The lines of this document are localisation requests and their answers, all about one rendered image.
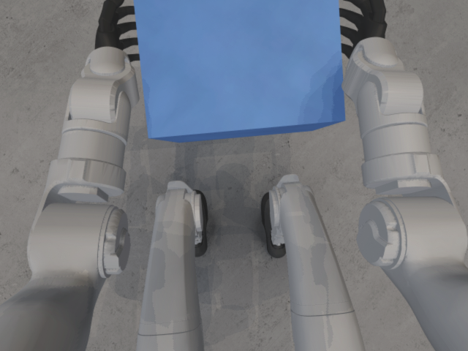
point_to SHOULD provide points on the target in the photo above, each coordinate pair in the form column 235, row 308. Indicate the right robot shin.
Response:
column 277, row 235

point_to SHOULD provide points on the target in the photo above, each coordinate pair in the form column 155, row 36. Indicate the left robot forearm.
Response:
column 90, row 160

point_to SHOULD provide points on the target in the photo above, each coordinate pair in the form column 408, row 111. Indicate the robot right upper arm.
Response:
column 420, row 243

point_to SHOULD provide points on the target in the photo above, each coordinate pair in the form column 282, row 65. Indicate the right robot forearm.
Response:
column 393, row 126

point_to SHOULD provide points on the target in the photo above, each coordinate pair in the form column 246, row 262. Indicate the robot left upper arm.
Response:
column 74, row 248

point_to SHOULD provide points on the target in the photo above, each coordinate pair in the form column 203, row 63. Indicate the robot right hand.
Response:
column 370, row 24

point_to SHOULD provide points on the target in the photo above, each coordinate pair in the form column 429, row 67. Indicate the robot right thigh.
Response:
column 322, row 314

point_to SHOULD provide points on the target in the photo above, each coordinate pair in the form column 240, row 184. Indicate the robot left hand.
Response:
column 109, row 31

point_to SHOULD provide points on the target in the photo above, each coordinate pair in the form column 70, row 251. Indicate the carton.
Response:
column 218, row 69

